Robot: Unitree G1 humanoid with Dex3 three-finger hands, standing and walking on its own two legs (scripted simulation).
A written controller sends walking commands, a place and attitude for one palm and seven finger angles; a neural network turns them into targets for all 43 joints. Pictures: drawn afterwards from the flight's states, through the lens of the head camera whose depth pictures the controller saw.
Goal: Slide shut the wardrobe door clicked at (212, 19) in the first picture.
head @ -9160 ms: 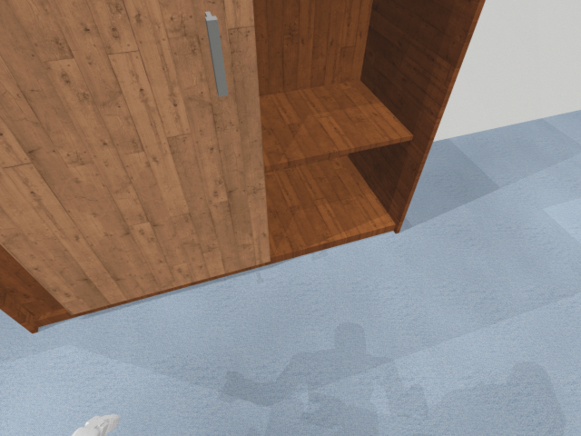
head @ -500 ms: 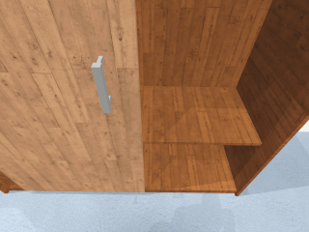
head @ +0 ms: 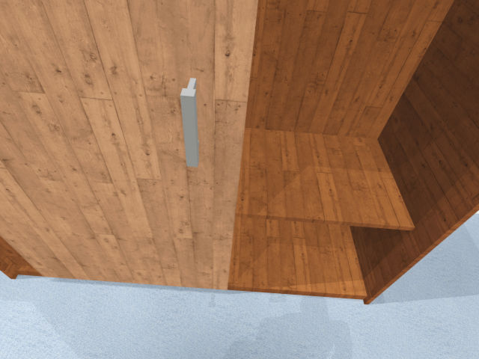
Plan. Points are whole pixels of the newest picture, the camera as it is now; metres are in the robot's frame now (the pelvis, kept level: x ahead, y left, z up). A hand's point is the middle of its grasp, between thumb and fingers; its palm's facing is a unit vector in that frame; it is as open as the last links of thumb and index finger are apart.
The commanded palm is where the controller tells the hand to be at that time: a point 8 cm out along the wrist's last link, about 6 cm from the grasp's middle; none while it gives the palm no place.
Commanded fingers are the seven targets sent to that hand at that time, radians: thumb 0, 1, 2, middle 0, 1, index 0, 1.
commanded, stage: come to a stop and stand still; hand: left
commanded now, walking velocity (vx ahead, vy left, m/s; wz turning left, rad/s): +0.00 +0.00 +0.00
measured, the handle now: (192, 124) +0.48 +0.13 +0.14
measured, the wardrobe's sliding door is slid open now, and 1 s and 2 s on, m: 0.59 0.59 0.59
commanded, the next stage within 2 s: look again from close up in 0.58 s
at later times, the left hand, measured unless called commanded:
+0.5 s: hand out of the picture -0.03 +0.19 -0.18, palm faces +0.02 -0.99 -0.15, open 7.3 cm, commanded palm none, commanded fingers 0.00 0.90 0.90 -0.20 -0.30 -0.20 -0.30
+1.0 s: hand out of the picture -0.04 +0.20 -0.18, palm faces +0.01 -0.99 -0.15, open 7.3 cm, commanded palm none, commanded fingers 0.00 0.90 0.90 -0.20 -0.30 -0.20 -0.30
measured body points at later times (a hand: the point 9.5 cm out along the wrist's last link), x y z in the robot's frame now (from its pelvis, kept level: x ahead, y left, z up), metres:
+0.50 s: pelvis +0.01 +0.04 +0.00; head +0.01 +0.06 +0.45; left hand -0.03 +0.25 -0.16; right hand +0.00 -0.18 -0.15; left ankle +0.04 +0.08 -0.74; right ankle -0.05 -0.10 -0.74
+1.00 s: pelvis +0.01 +0.04 +0.00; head +0.01 +0.06 +0.45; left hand -0.04 +0.25 -0.16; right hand -0.01 -0.17 -0.15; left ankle +0.04 +0.08 -0.74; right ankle -0.05 -0.10 -0.74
